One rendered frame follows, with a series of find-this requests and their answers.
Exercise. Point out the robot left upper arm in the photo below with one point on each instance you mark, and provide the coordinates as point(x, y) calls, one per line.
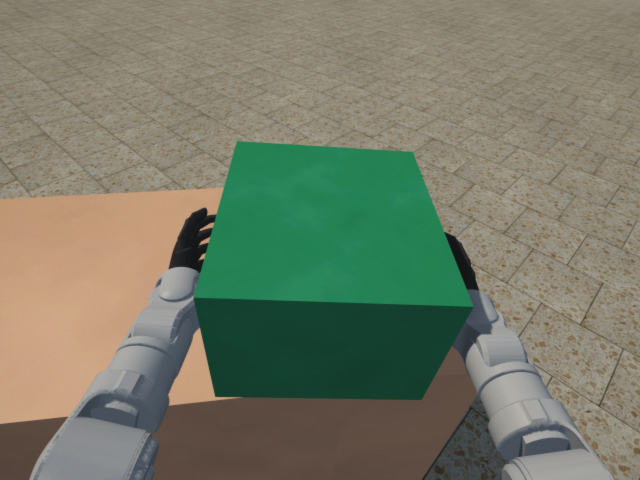
point(93, 449)

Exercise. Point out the pedestal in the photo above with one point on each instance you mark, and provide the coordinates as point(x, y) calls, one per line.
point(75, 272)

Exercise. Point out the right robot forearm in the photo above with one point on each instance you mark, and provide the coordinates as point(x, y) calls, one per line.
point(524, 418)

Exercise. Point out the left robot forearm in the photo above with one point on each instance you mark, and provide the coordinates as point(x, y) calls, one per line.
point(133, 390)

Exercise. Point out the carton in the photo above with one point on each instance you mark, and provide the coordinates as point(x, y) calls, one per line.
point(327, 275)

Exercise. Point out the right robot hand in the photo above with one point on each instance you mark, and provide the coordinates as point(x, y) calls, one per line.
point(463, 262)

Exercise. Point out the left robot hand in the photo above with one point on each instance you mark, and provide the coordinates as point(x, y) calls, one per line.
point(187, 250)

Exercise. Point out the robot right upper arm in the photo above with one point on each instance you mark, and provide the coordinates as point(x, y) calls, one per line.
point(576, 464)

